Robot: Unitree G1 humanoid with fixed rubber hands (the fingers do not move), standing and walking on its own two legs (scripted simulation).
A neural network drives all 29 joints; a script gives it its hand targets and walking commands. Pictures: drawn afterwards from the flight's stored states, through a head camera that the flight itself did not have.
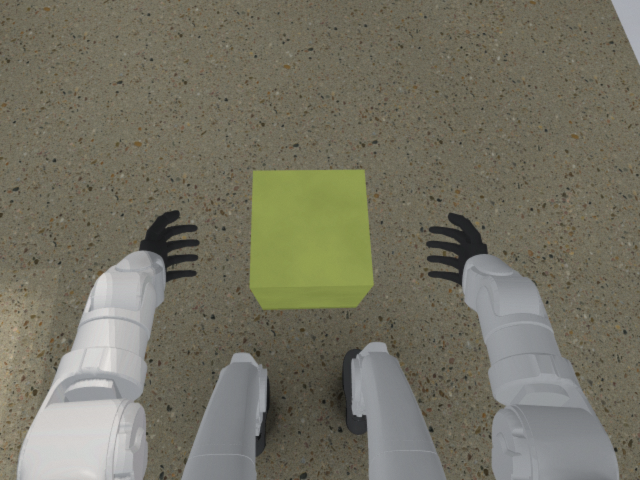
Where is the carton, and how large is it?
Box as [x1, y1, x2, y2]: [249, 170, 373, 309]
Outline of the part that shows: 253,171 249,287 263,309 355,307 373,285 364,170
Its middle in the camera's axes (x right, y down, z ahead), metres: -0.02 +0.03 +0.99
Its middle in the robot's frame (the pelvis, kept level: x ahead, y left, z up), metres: +0.54 +0.00 -0.53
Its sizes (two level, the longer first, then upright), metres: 0.275 0.260 0.292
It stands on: the floor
